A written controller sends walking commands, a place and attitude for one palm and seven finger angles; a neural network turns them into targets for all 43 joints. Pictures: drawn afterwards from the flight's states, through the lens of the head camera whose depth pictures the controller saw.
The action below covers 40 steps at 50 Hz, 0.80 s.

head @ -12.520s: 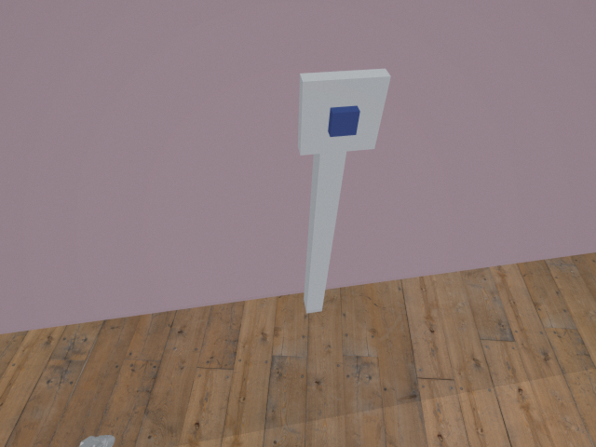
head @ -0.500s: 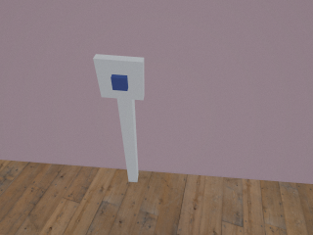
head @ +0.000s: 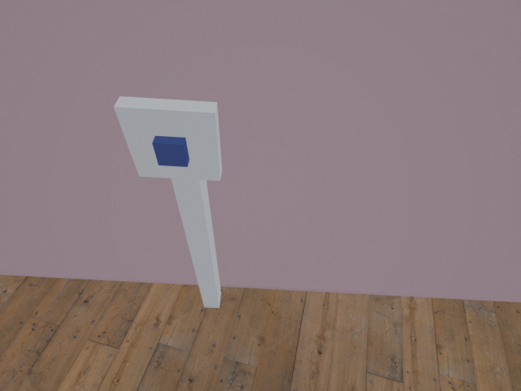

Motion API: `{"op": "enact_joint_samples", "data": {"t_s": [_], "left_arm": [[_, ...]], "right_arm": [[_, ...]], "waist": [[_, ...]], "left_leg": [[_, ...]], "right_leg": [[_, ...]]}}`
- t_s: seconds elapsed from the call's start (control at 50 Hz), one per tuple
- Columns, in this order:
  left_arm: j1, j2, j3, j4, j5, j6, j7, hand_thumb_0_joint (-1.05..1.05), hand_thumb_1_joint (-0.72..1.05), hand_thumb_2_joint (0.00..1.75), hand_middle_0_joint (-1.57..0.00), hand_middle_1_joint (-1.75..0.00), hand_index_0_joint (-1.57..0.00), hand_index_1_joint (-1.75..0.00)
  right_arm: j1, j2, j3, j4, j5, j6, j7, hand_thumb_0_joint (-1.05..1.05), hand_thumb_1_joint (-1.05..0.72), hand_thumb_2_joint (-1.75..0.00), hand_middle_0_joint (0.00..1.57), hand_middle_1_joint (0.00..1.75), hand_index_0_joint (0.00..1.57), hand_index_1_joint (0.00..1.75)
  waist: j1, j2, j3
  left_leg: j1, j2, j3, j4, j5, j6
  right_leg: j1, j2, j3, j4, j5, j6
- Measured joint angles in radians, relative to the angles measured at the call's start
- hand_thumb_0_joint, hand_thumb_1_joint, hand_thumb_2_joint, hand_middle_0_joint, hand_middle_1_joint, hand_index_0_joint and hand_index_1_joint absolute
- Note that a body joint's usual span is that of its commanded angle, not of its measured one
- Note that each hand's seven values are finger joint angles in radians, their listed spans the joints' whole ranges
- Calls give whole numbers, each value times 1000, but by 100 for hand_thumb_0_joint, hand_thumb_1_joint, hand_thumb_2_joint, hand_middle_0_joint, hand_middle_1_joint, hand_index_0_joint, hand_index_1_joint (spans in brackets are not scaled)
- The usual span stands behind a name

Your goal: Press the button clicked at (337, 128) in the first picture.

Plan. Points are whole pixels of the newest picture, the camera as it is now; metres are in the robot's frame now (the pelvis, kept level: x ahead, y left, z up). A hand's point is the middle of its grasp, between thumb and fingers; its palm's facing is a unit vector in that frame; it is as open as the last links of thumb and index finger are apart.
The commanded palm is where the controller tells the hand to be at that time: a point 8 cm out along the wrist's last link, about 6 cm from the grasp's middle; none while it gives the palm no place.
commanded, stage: come to a stop and stand still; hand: left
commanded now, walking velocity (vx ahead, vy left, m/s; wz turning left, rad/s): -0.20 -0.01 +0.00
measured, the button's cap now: (172, 150) +0.47 +0.19 +0.09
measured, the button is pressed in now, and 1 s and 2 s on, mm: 0 0 0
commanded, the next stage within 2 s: look again from close up in 0.90 s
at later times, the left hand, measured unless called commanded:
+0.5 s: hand out of the picture -0.02 +0.18 -0.17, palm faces +0.05 -0.98 -0.21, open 7.3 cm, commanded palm none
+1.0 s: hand out of the picture -0.09 +0.13 -0.17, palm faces +0.05 -0.99 -0.13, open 7.4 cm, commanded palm none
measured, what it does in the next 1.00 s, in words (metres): steps on the spot: left foot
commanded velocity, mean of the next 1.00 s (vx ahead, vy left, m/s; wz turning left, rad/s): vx -0.02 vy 0.01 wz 0.00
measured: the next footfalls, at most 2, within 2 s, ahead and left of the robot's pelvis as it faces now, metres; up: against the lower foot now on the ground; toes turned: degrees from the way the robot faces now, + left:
left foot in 0.24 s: +0.03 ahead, +0.12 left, +0.00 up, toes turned +3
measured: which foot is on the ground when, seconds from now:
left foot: down 0.00-0.06, up 0.08-0.22, down 0.24-1.00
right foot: down 0.00-1.00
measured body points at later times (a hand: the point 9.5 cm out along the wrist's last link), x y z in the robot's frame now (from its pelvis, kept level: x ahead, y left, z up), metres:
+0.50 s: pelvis -0.04 +0.00 +0.01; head -0.02 +0.00 +0.45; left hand -0.02 +0.23 -0.15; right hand +0.02 -0.22 -0.15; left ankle -0.01 +0.11 -0.73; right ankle -0.06 -0.11 -0.73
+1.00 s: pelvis -0.05 -0.01 +0.01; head -0.05 -0.01 +0.46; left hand -0.09 +0.18 -0.15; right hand -0.10 -0.21 -0.15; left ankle -0.01 +0.11 -0.73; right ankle -0.06 -0.11 -0.73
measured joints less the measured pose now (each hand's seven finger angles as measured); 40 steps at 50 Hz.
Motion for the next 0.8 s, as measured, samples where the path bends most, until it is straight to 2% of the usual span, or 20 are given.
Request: {"op": "enact_joint_samples", "data": {"t_s": [0.06, 0.14, 0.18, 0.22, 0.24, 0.3, 0.36, 0.4, 0.46, 0.56, 0.68, 0.8], "left_arm": [[-46, 13, 5, -43, 3, -6, 7, 0, 91, 90, -20, -30, -20, -30], [-104, 36, 9, -85, 14, -5, 22, 1, 93, 90, -20, -30, -20, -30], [-123, 42, 9, -100, 14, 1, 23, 1, 92, 90, -20, -30, -20, -30], [-129, 47, 9, -109, 9, 9, 22, 1, 92, 90, -20, -30, -20, -30], [-128, 48, 9, -112, 5, 15, 21, 1, 92, 90, -20, -30, -20, -30], [-131, 59, 13, -106, -1, 36, 18, 0, 92, 90, -20, -30, -20, -30], [-136, 54, 10, -97, 1, 44, 12, 0, 92, 90, -20, -30, -20, -30], [-133, 46, 6, -93, 3, 39, 9, 0, 92, 90, -20, -30, -20, -30], [-112, 44, -3, -82, 5, 19, 5, 0, 93, 90, -20, -30, -20, -30], [-59, 22, -31, -38, 2, 5, -1, 0, 92, 90, -20, -30, -20, -30], [-17, 7, -45, -5, -2, 3, -3, 0, 91, 90, -20, -30, -20, -30], [5, -6, -49, 10, -5, -2, -3, 0, 91, 90, -20, -30, -20, -30]], "right_arm": [[-10, 0, -15, -2, 4, 26, 0, 1, -92, -90, 20, 30, 20, 30], [-44, -16, -33, -16, 7, 51, 5, 2, -92, -90, 20, 30, 20, 30], [-68, -29, -38, -27, 8, 55, 10, 2, -93, -90, 20, 30, 20, 30], [-85, -39, -38, -41, 6, 51, 17, 2, -92, -90, 20, 30, 19, 30], [-90, -44, -38, -49, 4, 45, 20, 1, -92, -90, 20, 30, 19, 30], [-100, -37, -31, -62, -8, 35, 23, 1, -92, -90, 19, 30, 19, 30], [-106, -38, -24, -71, -14, 31, 20, 1, -93, -90, 20, 30, 19, 30], [-111, -43, -22, -71, -15, 32, 23, 1, -93, -90, 20, 30, 20, 30], [-119, -47, -19, -69, -9, 30, 31, 1, -93, -90, 20, 30, 20, 30], [-120, -64, -20, -55, -2, 34, 37, 0, -93, -90, 20, 30, 20, 30], [-78, -68, -7, -16, -3, 32, 40, 0, -93, -90, 20, 30, 20, 30], [-19, -48, 4, 24, -5, 37, 40, 0, -92, -90, 19, 30, 19, 30]], "waist": [[-1, 10, -1], [4, 8, 21], [5, 9, 36], [2, 9, 42], [1, 13, 42], [8, -17, 32], [7, -19, 15], [11, -12, 6], [20, -6, -5], [3, 36, -20], [4, 35, -33], [5, 28, -30]], "left_leg": [[-42, 2, 0, 49, 40, -4], [-141, -17, -12, 175, -92, -5], [-163, -22, -11, 150, -72, -7], [-151, -19, 0, 44, 44, -8], [-141, -12, 3, -2, 129, 3], [-136, -22, 29, 2, 119, 33], [-133, -30, 33, -39, 133, 40], [-135, -33, 31, -64, 157, 39], [-149, -34, 36, -65, 170, 30], [-122, -10, 21, -115, 206, 13], [-105, 4, 15, -153, 233, 4], [-111, 12, 6, -159, 243, -2]], "right_leg": [[-6, -3, -9, -5, -14, -10], [-8, -17, -21, -24, -13, -18], [-9, -19, -24, -25, -4, -12], [-14, -16, -23, -9, -6, -4], [-21, -10, -22, 8, -12, 1], [-50, -14, 17, 90, -105, 9], [-74, -6, 54, 182, -163, 6], [-55, -8, 57, 143, -144, 8], [10, -13, 63, -30, -18, 12], [41, 15, 49, -89, 26, 6], [63, 32, 42, -138, 57, -5], [63, 42, 34, -152, 68, -12]]}}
